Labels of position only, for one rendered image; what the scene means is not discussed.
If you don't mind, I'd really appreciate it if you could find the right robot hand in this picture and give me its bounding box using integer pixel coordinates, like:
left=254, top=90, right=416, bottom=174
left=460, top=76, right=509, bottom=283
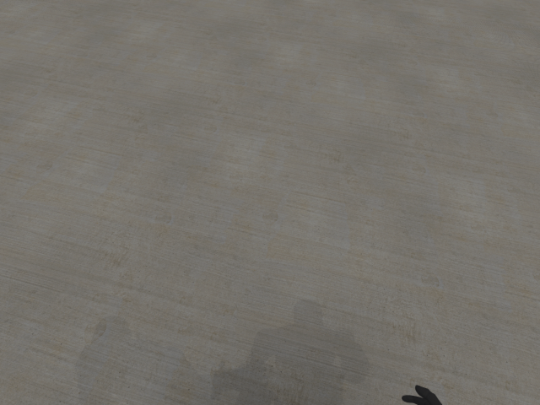
left=402, top=385, right=442, bottom=405

